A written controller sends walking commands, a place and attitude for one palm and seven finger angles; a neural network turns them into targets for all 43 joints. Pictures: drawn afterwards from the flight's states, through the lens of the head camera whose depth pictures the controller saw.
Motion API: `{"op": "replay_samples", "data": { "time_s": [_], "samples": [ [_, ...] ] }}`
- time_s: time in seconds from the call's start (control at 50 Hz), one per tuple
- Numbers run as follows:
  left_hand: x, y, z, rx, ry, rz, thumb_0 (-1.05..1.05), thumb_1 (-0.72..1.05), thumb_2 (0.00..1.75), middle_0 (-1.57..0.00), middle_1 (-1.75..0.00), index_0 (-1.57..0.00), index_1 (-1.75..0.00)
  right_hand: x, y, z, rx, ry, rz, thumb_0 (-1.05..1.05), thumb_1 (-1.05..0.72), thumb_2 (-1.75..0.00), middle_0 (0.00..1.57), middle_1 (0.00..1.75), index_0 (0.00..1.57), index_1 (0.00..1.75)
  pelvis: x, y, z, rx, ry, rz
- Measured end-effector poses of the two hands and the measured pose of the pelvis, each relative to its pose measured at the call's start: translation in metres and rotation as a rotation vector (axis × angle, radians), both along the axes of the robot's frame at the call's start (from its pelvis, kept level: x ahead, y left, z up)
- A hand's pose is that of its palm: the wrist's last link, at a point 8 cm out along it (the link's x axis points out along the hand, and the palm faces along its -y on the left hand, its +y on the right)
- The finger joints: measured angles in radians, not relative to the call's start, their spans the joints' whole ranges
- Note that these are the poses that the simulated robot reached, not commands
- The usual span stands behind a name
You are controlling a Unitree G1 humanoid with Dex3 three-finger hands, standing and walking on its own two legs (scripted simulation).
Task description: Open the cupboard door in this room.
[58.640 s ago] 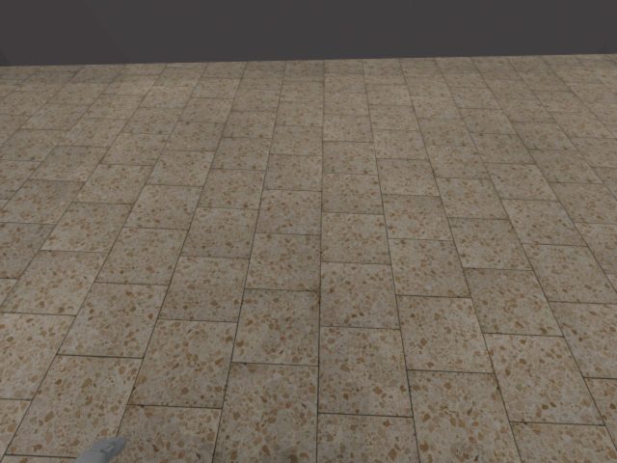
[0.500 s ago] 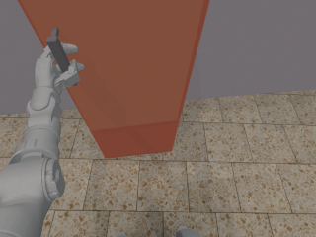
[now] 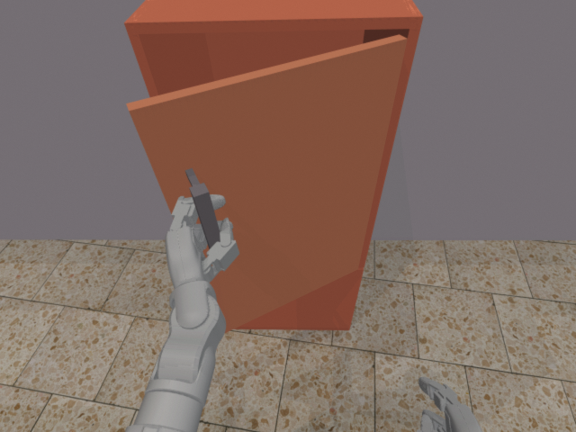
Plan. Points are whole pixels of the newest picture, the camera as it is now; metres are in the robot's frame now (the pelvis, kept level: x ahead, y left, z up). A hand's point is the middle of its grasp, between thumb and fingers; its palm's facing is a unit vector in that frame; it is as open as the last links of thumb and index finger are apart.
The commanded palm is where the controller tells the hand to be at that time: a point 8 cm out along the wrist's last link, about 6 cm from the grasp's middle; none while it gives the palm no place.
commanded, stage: pull the door open along its arc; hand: left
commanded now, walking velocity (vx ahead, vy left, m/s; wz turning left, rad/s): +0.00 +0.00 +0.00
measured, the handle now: (205, 216) +0.39 +0.13 +0.11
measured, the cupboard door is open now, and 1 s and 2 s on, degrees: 28 41 43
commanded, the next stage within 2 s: open thumb and fingers to let go in 0.26 s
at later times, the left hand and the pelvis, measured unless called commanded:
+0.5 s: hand (266, 279) +0.29 +0.04 +0.10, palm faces +0.38 -0.92 -0.04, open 6.2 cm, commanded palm +0.24 +0.08 +0.10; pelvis -0.01 -0.03 +0.00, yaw +4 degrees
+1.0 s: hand (256, 282) +0.29 +0.05 +0.10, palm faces +0.36 -0.93 -0.04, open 13.9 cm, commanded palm +0.24 +0.08 +0.10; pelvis -0.02 -0.01 +0.00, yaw +3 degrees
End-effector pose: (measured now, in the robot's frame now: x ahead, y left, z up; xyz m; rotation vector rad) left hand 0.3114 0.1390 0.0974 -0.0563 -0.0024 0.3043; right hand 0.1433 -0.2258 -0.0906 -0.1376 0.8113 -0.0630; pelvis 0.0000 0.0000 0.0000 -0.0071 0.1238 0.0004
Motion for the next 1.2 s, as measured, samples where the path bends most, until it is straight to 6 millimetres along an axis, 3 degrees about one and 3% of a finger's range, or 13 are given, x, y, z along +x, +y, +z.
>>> {"op": "replay_samples", "data": {
  "time_s": [0.14,0.32,0.46,0.58,0.72,0.88,1.0,1.2],
  "samples": [
    [-0.041,-0.039,0.005,0.064,0.037,0.056,0.02,0.72,0.75,-0.35,-1.33,-0.38,-1.34,0.029,0.010,0.010,0.015,-0.057,0.059,0.01,-0.91,-0.90,0.20,0.30,0.20,0.30,-0.002,-0.013,0.002,0.006,-0.058,0.024],
    [-0.068,-0.064,0.008,0.083,0.067,-0.011,0.02,0.69,0.72,-0.34,-1.31,-0.39,-1.34,0.035,-0.002,0.013,0.028,-0.057,0.060,0.01,-0.91,-0.90,0.20,0.30,0.20,0.30,-0.001,-0.029,0.003,0.007,-0.114,0.042],
    [-0.062,-0.062,0.007,0.084,0.073,0.064,0.02,0.66,0.76,-0.36,-1.32,-0.39,-1.34,0.031,-0.013,0.002,-0.013,-0.006,0.078,0.01,-0.91,-0.90,0.20,0.30,0.20,0.30,-0.007,-0.034,0.003,0.011,-0.121,0.064],
    [-0.062,-0.053,0.006,0.079,0.065,0.106,0.01,0.51,0.72,-0.37,-1.31,-0.39,-1.32,0.024,-0.014,-0.002,-0.014,0.021,0.078,0.01,-0.91,-0.90,0.20,0.30,0.20,0.30,-0.009,-0.035,0.003,0.019,-0.104,0.064],
    [-0.070,-0.046,0.005,0.088,0.044,0.107,0.01,0.18,0.58,-0.35,-1.27,-0.36,-1.27,0.014,-0.010,-0.005,-0.009,0.019,0.070,0.01,-0.91,-0.90,0.20,0.30,0.20,0.30,-0.012,-0.030,0.002,0.016,-0.105,0.065],
    [-0.066,-0.045,0.004,0.087,0.030,0.084,0.01,-0.27,0.39,-0.30,-1.21,-0.32,-1.21,0.007,0.001,-0.005,-0.018,0.007,0.069,0.01,-0.91,-0.90,0.20,0.30,0.20,0.30,-0.019,-0.020,0.000,0.009,-0.107,0.061],
    [-0.064,-0.045,0.004,0.091,0.030,0.068,0.00,-0.42,0.33,-0.27,-1.05,-0.28,-1.05,0.003,0.011,-0.003,-0.015,0.000,0.071,0.01,-0.91,-0.90,0.20,0.30,0.20,0.30,-0.025,-0.012,0.000,0.005,-0.107,0.054],
    [-0.060,-0.051,0.004,0.103,0.035,0.040,-0.01,-0.49,0.30,-0.23,-0.64,-0.22,-0.64,-0.003,0.026,-0.004,-0.004,0.008,0.082,0.01,-0.91,-0.90,0.20,0.30,0.20,0.30,-0.034,-0.003,-0.002,-0.001,-0.107,0.049]
  ]
}}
